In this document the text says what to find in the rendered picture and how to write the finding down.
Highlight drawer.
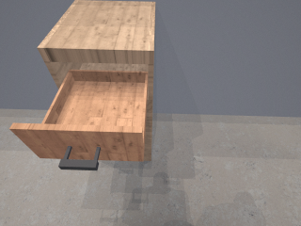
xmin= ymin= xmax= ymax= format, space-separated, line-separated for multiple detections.
xmin=9 ymin=69 xmax=149 ymax=162

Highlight cabinet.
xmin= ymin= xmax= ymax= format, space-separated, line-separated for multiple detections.
xmin=37 ymin=0 xmax=156 ymax=161

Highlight handle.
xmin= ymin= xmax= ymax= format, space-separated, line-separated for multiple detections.
xmin=58 ymin=146 xmax=101 ymax=170

